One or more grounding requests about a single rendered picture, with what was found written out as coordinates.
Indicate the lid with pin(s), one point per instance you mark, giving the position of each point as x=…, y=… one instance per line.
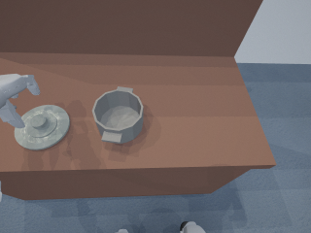
x=40, y=139

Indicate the pot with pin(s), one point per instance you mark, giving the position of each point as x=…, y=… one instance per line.
x=119, y=115

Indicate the right robot foot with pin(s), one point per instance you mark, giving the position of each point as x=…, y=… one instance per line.
x=183, y=225

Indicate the table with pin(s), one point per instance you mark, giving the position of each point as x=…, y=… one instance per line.
x=200, y=129

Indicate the robot left hand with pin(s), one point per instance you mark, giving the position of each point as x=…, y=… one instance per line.
x=12, y=85

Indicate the robot right shin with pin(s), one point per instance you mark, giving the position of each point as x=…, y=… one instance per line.
x=190, y=223

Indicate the knob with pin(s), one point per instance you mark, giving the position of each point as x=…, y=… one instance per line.
x=39, y=121

